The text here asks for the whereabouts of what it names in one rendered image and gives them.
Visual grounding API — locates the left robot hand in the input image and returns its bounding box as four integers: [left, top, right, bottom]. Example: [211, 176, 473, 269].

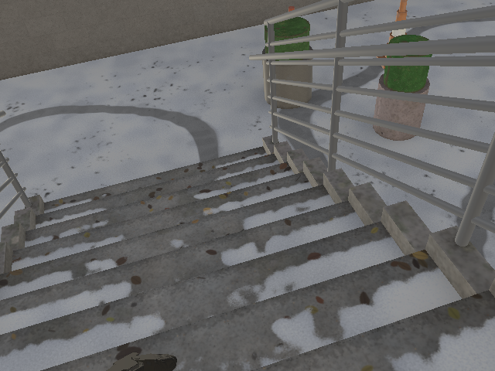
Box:
[106, 352, 177, 371]

